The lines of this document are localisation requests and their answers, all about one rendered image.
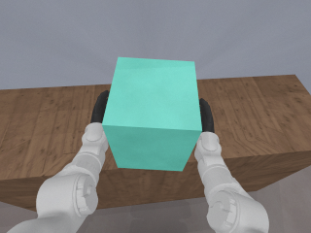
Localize left robot hand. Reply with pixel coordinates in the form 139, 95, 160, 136
90, 90, 110, 123

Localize right robot forearm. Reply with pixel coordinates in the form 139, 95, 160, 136
194, 131, 255, 205

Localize right robot upper arm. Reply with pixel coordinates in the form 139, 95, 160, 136
206, 189, 269, 233

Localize carton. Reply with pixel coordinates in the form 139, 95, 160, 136
102, 57, 202, 172

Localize left robot forearm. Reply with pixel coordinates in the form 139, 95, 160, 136
36, 122, 109, 214

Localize pedestal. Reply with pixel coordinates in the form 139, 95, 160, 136
0, 74, 311, 212

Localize left robot upper arm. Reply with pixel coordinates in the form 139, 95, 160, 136
7, 173, 98, 233

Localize right robot hand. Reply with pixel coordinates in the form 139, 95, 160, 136
198, 98, 215, 133

